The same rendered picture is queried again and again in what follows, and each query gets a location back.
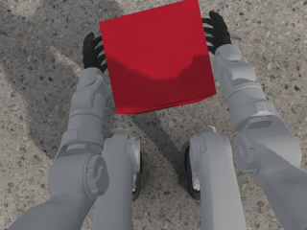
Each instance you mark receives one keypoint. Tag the right robot forearm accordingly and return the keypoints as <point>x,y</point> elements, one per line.
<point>247,103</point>

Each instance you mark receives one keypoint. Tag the left robot shin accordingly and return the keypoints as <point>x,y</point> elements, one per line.
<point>119,131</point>

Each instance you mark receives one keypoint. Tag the right robot upper arm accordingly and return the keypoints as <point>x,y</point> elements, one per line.
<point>271,155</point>

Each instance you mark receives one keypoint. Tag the left robot forearm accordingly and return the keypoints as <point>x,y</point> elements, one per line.
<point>86,118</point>

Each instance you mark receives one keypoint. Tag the left robot hand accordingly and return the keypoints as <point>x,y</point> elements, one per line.
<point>90,54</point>

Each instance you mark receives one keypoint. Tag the left robot upper arm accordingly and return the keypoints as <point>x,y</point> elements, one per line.
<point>74,182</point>

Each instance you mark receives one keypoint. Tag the right robot hand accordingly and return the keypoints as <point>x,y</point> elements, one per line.
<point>220,33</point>

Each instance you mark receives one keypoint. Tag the right robot thigh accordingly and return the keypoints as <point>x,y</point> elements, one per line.
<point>221,204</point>

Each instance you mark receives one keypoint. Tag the carton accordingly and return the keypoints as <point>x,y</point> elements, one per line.
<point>158,58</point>

